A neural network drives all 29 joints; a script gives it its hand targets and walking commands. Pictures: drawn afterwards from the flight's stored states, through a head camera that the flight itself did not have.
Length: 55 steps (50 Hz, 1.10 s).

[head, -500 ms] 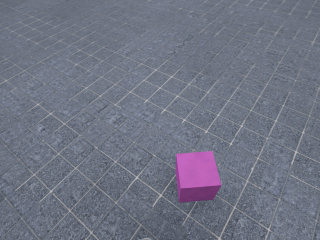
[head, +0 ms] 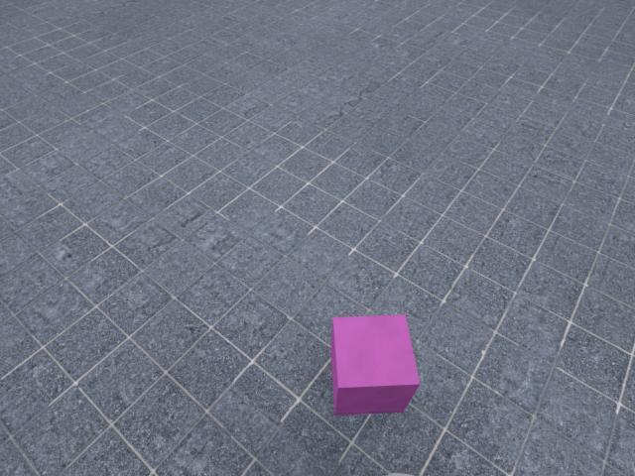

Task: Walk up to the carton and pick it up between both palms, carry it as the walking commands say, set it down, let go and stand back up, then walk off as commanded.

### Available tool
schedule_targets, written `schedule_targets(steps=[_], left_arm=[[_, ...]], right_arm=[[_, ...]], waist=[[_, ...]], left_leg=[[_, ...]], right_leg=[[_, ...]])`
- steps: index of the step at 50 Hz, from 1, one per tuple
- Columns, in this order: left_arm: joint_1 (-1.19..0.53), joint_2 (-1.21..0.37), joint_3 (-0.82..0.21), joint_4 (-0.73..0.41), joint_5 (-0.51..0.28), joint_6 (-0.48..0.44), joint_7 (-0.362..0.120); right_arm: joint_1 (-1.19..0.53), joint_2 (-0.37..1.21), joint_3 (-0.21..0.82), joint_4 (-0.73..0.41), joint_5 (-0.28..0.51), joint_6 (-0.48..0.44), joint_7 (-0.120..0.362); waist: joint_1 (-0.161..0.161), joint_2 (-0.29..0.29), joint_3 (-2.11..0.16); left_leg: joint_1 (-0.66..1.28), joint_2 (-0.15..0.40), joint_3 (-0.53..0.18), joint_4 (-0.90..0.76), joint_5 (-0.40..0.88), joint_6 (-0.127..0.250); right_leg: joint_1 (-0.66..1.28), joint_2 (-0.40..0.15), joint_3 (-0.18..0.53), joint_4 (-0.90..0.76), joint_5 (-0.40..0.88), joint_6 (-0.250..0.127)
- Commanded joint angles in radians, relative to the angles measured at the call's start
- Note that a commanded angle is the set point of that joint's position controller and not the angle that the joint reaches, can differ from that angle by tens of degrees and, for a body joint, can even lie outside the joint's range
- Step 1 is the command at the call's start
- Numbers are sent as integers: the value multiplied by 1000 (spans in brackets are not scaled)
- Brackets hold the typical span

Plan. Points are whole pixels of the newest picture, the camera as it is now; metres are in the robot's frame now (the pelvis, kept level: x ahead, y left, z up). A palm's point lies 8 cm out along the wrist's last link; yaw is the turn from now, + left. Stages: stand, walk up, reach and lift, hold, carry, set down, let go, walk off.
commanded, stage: walk up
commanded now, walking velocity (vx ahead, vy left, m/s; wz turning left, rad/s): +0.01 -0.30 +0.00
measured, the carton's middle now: (369, 366) +0.51 -0.12 -0.64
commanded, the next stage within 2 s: none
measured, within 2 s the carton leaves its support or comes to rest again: neither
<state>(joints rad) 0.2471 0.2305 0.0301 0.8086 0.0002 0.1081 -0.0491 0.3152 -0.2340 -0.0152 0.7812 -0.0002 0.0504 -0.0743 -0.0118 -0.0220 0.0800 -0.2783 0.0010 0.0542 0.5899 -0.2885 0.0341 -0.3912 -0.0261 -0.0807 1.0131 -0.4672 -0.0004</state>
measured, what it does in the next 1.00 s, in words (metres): steps to the right: right foot, then left foot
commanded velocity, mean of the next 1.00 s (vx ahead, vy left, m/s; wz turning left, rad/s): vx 0.10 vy -0.22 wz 0.02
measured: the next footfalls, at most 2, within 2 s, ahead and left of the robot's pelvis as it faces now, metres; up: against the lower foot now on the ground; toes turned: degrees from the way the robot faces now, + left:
right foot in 0.12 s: +0.07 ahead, -0.13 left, +0.00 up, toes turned -5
left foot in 0.64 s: +0.19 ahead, +0.04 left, +0.00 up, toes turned +6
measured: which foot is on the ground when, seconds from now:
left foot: down 0.00-0.12, up 0.14-0.62, down 0.64-0.90, up 0.92-1.00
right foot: up 0.00-0.10, down 0.12-0.64, up 0.66-0.88, down 0.90-1.00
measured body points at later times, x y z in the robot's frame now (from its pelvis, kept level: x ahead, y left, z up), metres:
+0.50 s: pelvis +0.07 -0.08 +0.01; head +0.08 -0.09 +0.46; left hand +0.07 +0.14 -0.13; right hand +0.18 -0.32 -0.13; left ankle +0.08 +0.06 -0.67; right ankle +0.03 -0.12 -0.73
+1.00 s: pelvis +0.11 -0.11 -0.01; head +0.14 -0.11 +0.44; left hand +0.14 +0.14 -0.14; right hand +0.21 -0.36 -0.14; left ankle +0.11 +0.03 -0.69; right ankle +0.09 -0.16 -0.73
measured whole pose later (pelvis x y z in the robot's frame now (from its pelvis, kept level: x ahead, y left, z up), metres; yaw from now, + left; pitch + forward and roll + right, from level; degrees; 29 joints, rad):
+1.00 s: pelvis +0.11 -0.11 -0.01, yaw +1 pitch +2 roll +2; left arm 0.31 0.21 0.03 0.81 0.00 0.07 -0.01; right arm 0.24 -0.23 -0.02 0.78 0.00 0.06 -0.04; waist 0.04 -0.02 0.04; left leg -0.47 0.04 0.05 0.90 -0.41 -0.01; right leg -0.32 0.03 -0.10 0.65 -0.37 -0.10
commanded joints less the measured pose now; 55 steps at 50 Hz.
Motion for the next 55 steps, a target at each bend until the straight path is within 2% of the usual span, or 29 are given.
schedule_targets(steps=[1, 3, 5, 6, 7, 8, 9, 11, 17, 18, 24, 26, 28, 30, 31, 32, 33, 34, 37, 39, 44, 45, 46, 47, 48, 49, 50, 51, 55], left_arm=[[-100, 83, 26, -135, 20, -10, -7], [-77, 84, 17, -123, 10, -20, -4], [107, 83, 16, -71, 12, -39, 9], [175, 114, 22, -30, 17, -57, 13], [257, 218, 59, -2, 22, -68, 12], [292, 236, 53, 10, 31, -61, 11], [211, 209, 53, -7, 28, -64, 18], [187, 159, 38, -5, 22, -73, 32], [243, 125, 31, 11, 18, -113, 51], [247, 95, 25, 8, 18, -115, 45], [362, 75, 23, 45, 19, -124, 61], [242, 82, 26, 0, 24, -107, 66], [257, 75, 34, 15, 36, -96, 57], [191, 91, 44, 19, 30, -93, 56], [163, 94, 47, -8, 16, -100, 56], [163, 61, 34, -32, 20, -103, 49], [106, 37, 27, -65, 35, -92, 49], [97, 78, 56, -45, 25, -52, 50], [107, 73, 47, -52, 37, -24, 28], [81, 47, 28, -56, 33, -12, 16], [213, 44, 13, -5, 11, -59, 37], [217, 90, 27, 2, 12, -73, 37], [224, 176, 57, 4, 22, -79, 48], [172, 175, 37, 6, 25, -67, 52], [166, 149, 29, 2, 25, -68, 53], [159, 119, 25, -10, 22, -71, 58], [156, 105, 18, -16, 20, -73, 60], [126, 101, 16, -21, 17, -79, 67], [169, 103, 23, -2, 23, -88, 77]], right_arm=[[35, -243, -126, -1, -45, -28, -13], [31, -251, -129, -3, -43, -29, -6], [-41, -258, -134, -32, -33, -22, -3], [-42, -177, -111, -21, -30, -25, 15], [-51, -100, -90, -52, -27, -24, 29], [-109, -116, -73, -69, -16, -7, 29], [-105, -128, -84, -60, -14, -5, 36], [-63, -119, -81, -23, -18, -23, 55], [-80, -96, -70, -20, -25, -10, 64], [-83, -94, -79, -20, -35, -16, 68], [-210, -34, -56, -67, -26, -31, 62], [-148, -25, -56, -50, -20, -23, 43], [-88, -12, -41, -33, -11, -31, 22], [2, -31, -48, -1, -12, -40, 9], [95, -75, -62, 10, -18, -51, 2], [171, -169, -92, 33, -30, -58, -10], [189, -247, -110, 35, -36, -51, -13], [169, -230, -95, 15, -11, -34, -6], [-91, -165, -72, -37, -33, -31, -5], [-112, -174, -83, -40, -41, -25, 4], [-88, -176, -93, -38, -31, -23, 30], [-77, -124, -83, -29, -31, -25, 34], [-64, -36, -59, -52, -16, -21, 32], [-135, -51, -55, -59, -6, -6, 22], [-146, -64, -60, -55, -6, 1, 24], [-138, -60, -63, -55, -11, -2, 24], [-120, -67, -66, -42, -13, 1, 22], [-91, -73, -69, -40, -20, 3, 24], [-131, -59, -53, -33, -22, 12, 25]], waist=[[-18, 184, -30], [-9, 190, -82], [88, 194, -175], [119, 6, -235], [183, -316, -230], [162, -301, -166], [125, -295, -88], [93, -103, -87], [100, -123, -79], [96, -104, -41], [140, -114, -63], [78, -156, -90], [70, -166, -178], [20, -211, -221], [-43, -169, -271], [-59, -4, -301], [-49, 254, -216], [-42, 145, -192], [26, 155, -47], [42, 239, 11], [82, 260, -218], [99, 102, -229], [128, -285, -208], [113, -276, -143], [95, -153, -111], [85, -69, -154], [74, -44, -162], [62, -113, -162], [82, -114, -142]], left_leg=[[56, 375, -347, -285, 192, 116], [96, 359, -334, -245, 319, 98], [-13, 334, -257, -101, 335, 57], [-152, 177, -136, 55, 118, 4], [-427, -15, 29, 323, -275, -53], [-395, 13, -58, 457, -376, -46], [-441, 27, -90, 521, -311, -45], [-472, 47, -80, 580, -185, -60], [-481, 51, -42, 572, -33, -80], [-495, 68, -32, 545, -28, -86], [-491, 61, 8, 365, -38, -92], [-324, 18, 30, 288, -98, -81], [-162, 1, 79, 144, -80, -62], [-17, 7, 80, -53, 85, -30], [206, 76, -16, -148, 214, 5], [388, 283, -214, -100, 595, 57], [390, 578, -562, -171, 860, 207], [226, 581, -528, -231, 661, 259], [-98, 438, -371, -330, 27, 189], [-171, 345, -300, -357, -75, 112], [-33, 293, -219, -105, 332, 58], [-150, 204, -181, -6, 159, 25], [-356, 23, -38, 214, -191, -44], [-312, -3, -45, 364, -286, -52], [-327, 21, -62, 431, -271, -55], [-301, 18, -43, 520, -251, -63], [-319, 12, -47, 562, -231, -62], [-304, 9, -38, 587, -215, -71], [-325, 5, -40, 581, -208, -64]], right_leg=[[-117, -101, 147, -200, 24, 29], [-30, -60, 131, -337, 14, 15], [228, -52, 127, -607, 178, -14], [415, -121, 178, -755, 187, -27], [529, -296, 408, -831, 26, -77], [368, -339, 505, -908, -274, -55], [339, -294, 471, -908, -372, -57], [391, -261, 405, -863, -181, -50], [419, -209, 276, -843, 64, -78], [406, -201, 218, -833, 147, -131], [470, -212, 145, -749, 593, -176], [403, -195, 68, -598, 1159, -158], [374, -164, 31, -540, 1202, -143], [334, -108, 7, -444, 1073, -111], [198, -83, 11, -318, 982, -60], [-36, -18, -8, -184, 602, -9], [-292, 57, 6, 18, -154, 26], [-225, 16, 133, 129, -169, 29], [-95, -61, 173, 214, -46, 21], [-9, -51, 122, -44, -14, 22], [297, 3, 57, -631, 181, -16], [410, -95, 129, -721, 283, -21], [447, -290, 368, -750, 447, -61], [287, -313, 368, -729, 608, -130], [305, -289, 299, -671, 778, -126], [314, -283, 259, -643, 864, -195], [320, -246, 223, -621, 911, -175], [296, -228, 217, -633, 920, -194], [340, -220, 212, -619, 868, -203]])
